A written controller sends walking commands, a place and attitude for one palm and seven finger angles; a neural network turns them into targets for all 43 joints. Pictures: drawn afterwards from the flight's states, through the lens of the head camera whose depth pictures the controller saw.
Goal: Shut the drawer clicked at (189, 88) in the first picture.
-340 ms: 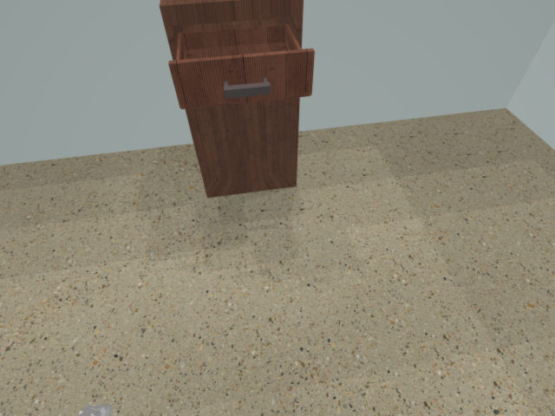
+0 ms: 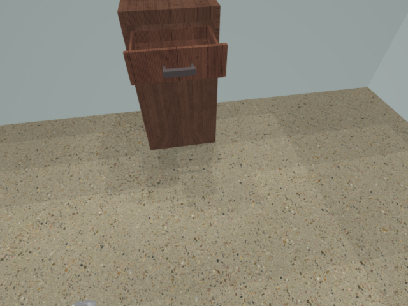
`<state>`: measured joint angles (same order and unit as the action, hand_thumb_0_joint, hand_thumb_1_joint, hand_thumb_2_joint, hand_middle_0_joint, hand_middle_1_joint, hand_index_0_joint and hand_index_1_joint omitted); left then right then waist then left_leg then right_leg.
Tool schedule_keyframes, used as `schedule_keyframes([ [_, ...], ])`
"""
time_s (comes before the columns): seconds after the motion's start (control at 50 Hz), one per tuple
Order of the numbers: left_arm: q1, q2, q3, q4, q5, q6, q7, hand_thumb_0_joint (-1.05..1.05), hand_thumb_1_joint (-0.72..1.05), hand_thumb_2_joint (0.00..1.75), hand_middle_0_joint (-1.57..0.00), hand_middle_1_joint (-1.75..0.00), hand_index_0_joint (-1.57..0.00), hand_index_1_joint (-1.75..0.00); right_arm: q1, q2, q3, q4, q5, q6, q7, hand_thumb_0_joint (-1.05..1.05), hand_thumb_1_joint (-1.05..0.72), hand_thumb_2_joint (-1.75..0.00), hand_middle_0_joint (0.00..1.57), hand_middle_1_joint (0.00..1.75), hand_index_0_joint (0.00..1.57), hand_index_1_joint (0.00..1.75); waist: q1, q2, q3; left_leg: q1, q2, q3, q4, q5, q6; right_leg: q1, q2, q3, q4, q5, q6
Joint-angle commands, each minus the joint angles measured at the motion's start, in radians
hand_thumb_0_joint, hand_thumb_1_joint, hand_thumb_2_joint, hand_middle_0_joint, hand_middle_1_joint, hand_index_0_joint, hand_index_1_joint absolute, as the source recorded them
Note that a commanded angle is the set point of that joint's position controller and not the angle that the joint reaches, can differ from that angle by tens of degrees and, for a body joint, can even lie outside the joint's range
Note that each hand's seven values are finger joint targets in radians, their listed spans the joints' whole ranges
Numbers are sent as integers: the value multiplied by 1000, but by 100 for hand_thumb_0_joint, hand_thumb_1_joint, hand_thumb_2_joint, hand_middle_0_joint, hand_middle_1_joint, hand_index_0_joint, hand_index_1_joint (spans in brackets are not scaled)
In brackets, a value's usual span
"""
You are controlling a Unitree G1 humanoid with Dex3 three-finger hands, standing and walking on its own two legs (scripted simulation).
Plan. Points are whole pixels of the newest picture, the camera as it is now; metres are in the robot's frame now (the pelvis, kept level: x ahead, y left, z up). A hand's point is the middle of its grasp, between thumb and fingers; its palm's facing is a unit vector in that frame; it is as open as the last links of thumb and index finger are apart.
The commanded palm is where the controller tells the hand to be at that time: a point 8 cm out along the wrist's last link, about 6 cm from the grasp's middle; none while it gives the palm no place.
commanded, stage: stand and wait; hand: left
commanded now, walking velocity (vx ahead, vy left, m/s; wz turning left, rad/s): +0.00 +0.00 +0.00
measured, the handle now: (178, 69) +0.97 +0.17 -0.02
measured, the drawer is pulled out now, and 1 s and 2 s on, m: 0.27 0.27 0.27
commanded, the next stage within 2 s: look at it before walking up in 0.70 s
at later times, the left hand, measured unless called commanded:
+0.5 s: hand out of the picture +0.05 +0.24 -0.15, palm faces -0.02 -0.94 -0.33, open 7.4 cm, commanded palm none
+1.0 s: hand out of the picture +0.05 +0.24 -0.15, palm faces -0.02 -0.95 -0.32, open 7.4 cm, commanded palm none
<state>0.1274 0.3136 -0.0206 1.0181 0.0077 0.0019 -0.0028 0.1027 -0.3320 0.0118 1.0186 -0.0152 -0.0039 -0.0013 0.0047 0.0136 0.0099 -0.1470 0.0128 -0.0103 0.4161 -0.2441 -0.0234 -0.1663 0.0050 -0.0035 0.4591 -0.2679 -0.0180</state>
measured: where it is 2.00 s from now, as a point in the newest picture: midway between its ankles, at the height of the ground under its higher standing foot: outside the picture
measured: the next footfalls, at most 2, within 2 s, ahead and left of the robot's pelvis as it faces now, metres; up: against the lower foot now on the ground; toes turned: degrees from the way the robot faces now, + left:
right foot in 1.86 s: +0.14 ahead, -0.14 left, +0.00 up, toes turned -19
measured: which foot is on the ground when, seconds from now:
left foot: down 0.00-1.00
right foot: down 0.00-1.00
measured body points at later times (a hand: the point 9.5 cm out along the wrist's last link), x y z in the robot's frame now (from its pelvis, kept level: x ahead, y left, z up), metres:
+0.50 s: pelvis -0.01 +0.00 +0.00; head -0.01 -0.01 +0.45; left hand +0.05 +0.29 -0.13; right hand +0.05 -0.29 -0.14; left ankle -0.01 +0.14 -0.74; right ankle -0.01 -0.11 -0.74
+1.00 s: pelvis -0.02 +0.00 +0.00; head -0.01 +0.00 +0.45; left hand +0.05 +0.29 -0.13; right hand +0.05 -0.28 -0.14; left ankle -0.01 +0.14 -0.74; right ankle -0.01 -0.11 -0.74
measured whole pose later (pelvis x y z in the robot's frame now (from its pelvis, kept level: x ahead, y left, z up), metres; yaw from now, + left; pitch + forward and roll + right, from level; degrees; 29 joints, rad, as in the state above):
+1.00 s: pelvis -0.02 +0.00 +0.00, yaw +0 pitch -2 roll +0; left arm 0.16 0.32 -0.01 1.09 0.01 0.00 0.00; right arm 0.15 -0.32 0.01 1.11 -0.01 -0.01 0.00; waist 0.00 0.01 0.02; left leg -0.14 0.02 -0.01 0.36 -0.19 -0.02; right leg -0.15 0.01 0.00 0.39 -0.20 -0.01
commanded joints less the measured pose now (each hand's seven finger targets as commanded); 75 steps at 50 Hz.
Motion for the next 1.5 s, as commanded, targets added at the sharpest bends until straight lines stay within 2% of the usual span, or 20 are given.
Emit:
schedule_keyframes([
  [0.0, -33, 224, 61, -60, 3, -30, 17, 0, 90, 90, -20, -30, -20, -30, -34, -184, -46, -50, -1, -26, -17, 0, -90, -90, 20, 30, 20, 30, -4, -39, -58, 11, 92, -62, -48, 203, 45, 15, -123, 108, -93, 241, -23],
  [0.32, -12, 218, 56, -3, 0, -31, 16, 0, 90, 90, -20, -30, -20, -30, 5, -181, -39, 16, 3, -24, -17, 0, -90, -90, 20, 30, 20, 30, -4, -26, -36, 7, 101, -67, -82, 163, 37, 19, -121, 114, -134, 177, -21],
  [0.5, -11, 210, 55, 4, 2, -28, 15, 0, 90, 90, -20, -30, -20, -30, 12, -178, -37, 26, 3, -26, -14, 0, -90, -90, 20, 30, 20, 30, -1, -13, -7, -11, 101, -77, -104, 120, 40, -6, -114, 119, -151, 90, -15],
  [0.58, -11, 208, 55, 4, 3, -29, 16, 0, 90, 90, -20, -30, -20, -30, 15, -177, -38, 27, 3, -27, -14, 0, -90, -90, 20, 30, 20, 30, -3, -31, -16, -6, 102, -78, -103, 133, 40, -3, -115, 117, -150, 106, -15],
  [0.68, -11, 206, 55, 3, 4, -29, 15, 0, 90, 90, -20, -30, -20, -30, 17, -176, -38, 26, 3, -28, -13, 0, -90, -90, 20, 30, 20, 30, -3, -22, -5, -14, 101, -80, -111, 119, 40, -12, -113, 117, -153, 88, -13],
  [0.98, 3, 204, 54, 9, 4, -33, 17, 0, 90, 90, -20, -30, -20, -30, 17, -173, -37, 32, 5, -29, -14, 0, -90, -90, 20, 30, 20, 30, -3, -20, -31, 10, 104, -79, -107, 161, 38, 12, -118, 113, -152, 152, -12],
  [1.14, 11, 199, 53, 14, 4, -32, 17, 0, 90, 90, -20, -30, -20, -30, 13, -169, -37, 36, 5, -27, -14, 0, -90, -90, 20, 30, 20, 30, -2, -19, -18, 13, 106, -77, -110, 163, 38, 7, -117, 112, -156, 160, -11],
  [1.22, 13, 200, 53, 15, 3, -35, 17, 0, 90, 90, -20, -30, -20, -30, 12, -172, -36, 37, 5, -31, -15, 0, -90, -90, 20, 30, 20, 30, -2, -11, -42, 26, 107, -79, -110, 192, 39, 26, -120, 111, -149, 198, -12],
  [1.24, 13, 200, 53, 14, 4, -34, 18, 0, 90, 90, -20, -30, -20, -30, 13, -169, -37, 36, 6, -29, -15, 0, -90, -90, 20, 30, 20, 30, -3, -25, -36, 26, 108, -78, -108, 190, 39, 22, -118, 109, -150, 200, -11],
  [1.38, 13, 200, 53, 13, 4, -35, 19, 0, 90, 90, -20, -30, -20, -30, 12, -171, -36, 37, 5, -31, -15, 0, -90, -90, 20, 30, 20, 30, -2, -18, -32, 26, 108, -75, -114, 198, 38, 29, -121, 108, -152, 215, -10],
  [1.4, 45, 127, 40, 33, 1, -27, 20, 0, 90, 90, -20, -30, -20, -30, 37, -101, -21, 55, 0, -24, -14, 0, -90, -90, 20, 30, 20, 30, -3, -24, -50, 41, 109, -53, -102, 160, 27, 27, -118, 108, -154, 172, -2],
  [1.42, 74, 91, 33, 42, 3, -16, 20, 0, 90, 90, -20, -30, -20, -30, 73, -59, -14, 67, -3, -16, -12, 0, -90, -90, 20, 30, 20, 30, -2, -27, -28, 29, 100, -32, -84, 71, 20, 6, -110, 116, -149, 69, -2],
  [1.44, 93, 92, 38, 42, 7, -7, 16, 0, 90, 90, -20, -30, -20, -30, 95, -55, -17, 68, -5, -10, -12, 0, -90, -90, 20, 30, 20, 30, 1, -36, -7, 11, 92, -18, -58, -42, 23, -20, -100, 139, -149, -55, -12],
  [1.48, 111, 107, 54, 24, 12, 5, 3, 0, 90, 90, -20, -30, -20, -30, 108, -62, -31, 52, -9, -5, -9, 0, -90, -90, 20, 30, 20, 30, 6, -63, 86, -74, 77, 4, -26, -230, 28, -96, -93, 196, -169, -261, -34],
])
